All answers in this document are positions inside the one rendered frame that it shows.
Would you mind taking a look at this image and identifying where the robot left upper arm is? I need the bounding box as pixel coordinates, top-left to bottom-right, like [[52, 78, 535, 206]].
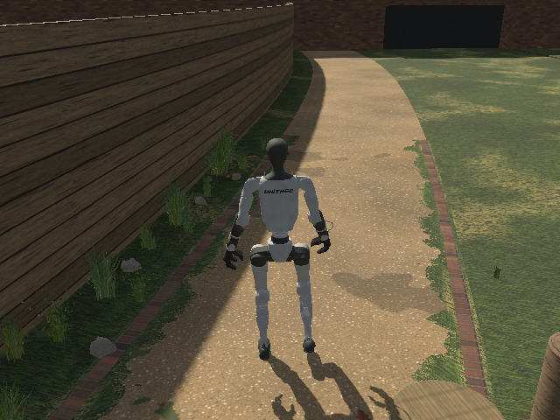
[[235, 177, 260, 227]]

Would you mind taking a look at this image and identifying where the robot right forearm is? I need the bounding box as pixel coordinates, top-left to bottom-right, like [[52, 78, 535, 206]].
[[312, 210, 329, 241]]

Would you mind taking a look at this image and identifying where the robot right foot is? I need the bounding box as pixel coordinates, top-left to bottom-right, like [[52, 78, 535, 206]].
[[303, 338, 316, 353]]

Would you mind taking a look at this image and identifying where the left robot hand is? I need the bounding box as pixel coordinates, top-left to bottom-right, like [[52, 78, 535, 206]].
[[223, 248, 243, 270]]

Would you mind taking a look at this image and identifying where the robot left forearm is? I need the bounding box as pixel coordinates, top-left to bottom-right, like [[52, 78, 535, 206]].
[[226, 213, 244, 251]]

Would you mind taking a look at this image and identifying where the right robot hand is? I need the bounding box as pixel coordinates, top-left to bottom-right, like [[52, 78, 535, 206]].
[[311, 237, 331, 254]]

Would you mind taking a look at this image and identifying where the robot right upper arm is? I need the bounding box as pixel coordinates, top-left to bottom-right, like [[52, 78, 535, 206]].
[[297, 176, 322, 223]]

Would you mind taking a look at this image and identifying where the robot right thigh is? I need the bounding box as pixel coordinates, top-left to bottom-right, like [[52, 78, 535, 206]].
[[292, 243, 310, 297]]

